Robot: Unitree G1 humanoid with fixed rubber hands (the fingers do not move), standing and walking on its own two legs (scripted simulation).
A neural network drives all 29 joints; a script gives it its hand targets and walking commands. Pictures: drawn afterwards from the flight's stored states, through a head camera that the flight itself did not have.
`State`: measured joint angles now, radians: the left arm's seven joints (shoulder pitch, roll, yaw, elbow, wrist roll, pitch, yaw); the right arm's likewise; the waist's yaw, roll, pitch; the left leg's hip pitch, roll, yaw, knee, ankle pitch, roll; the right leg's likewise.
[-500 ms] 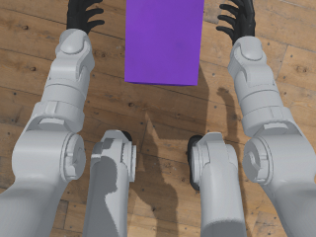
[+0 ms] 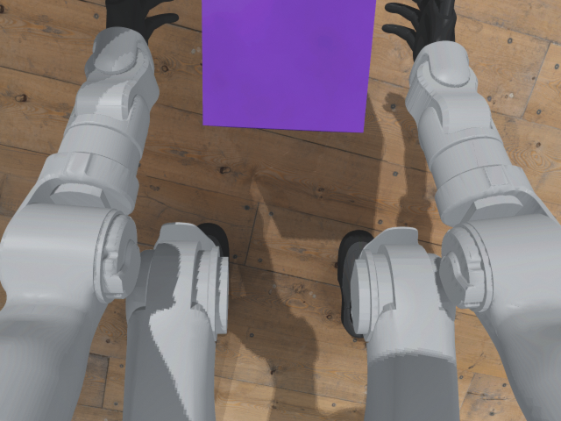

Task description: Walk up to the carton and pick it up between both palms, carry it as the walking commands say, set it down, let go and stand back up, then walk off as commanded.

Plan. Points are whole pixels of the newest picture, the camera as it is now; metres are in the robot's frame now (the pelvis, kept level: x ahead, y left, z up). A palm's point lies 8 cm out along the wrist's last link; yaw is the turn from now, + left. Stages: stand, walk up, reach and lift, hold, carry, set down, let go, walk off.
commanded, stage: reach and lift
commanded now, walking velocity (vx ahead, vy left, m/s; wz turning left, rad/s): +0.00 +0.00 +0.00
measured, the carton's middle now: (284, 55) +0.52 +0.02 -0.26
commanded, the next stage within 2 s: none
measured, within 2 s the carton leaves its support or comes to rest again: leaves its support in 0.84 s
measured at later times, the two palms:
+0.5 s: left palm (159, 26) +0.52 +0.15 -0.19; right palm (408, 36) +0.52 -0.12 -0.18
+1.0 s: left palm (153, 14) +0.53 +0.15 -0.17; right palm (410, 26) +0.53 -0.11 -0.17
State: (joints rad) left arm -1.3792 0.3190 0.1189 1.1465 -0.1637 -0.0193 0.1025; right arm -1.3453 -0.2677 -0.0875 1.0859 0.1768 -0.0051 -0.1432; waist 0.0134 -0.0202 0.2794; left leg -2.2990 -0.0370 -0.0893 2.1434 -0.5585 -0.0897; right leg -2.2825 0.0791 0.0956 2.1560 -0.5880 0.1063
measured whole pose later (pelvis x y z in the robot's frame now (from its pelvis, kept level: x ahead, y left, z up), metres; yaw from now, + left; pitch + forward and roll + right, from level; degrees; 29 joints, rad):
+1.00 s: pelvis +0.00 +0.00 -0.01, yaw +0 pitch +39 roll +0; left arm -1.39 0.19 0.32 1.07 0.08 0.13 0.07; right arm -1.37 -0.14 -0.31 1.04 -0.05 0.13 -0.12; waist 0.02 -0.02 0.24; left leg -2.30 -0.05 -0.10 2.19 -0.58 -0.10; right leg -2.28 0.10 0.10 2.20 -0.60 0.11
